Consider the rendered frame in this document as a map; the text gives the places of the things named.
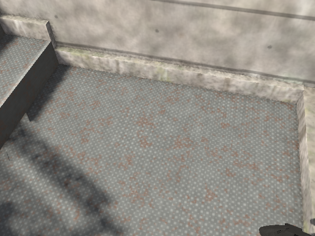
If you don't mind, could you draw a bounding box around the right robot hand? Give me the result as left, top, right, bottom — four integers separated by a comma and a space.
259, 223, 315, 236

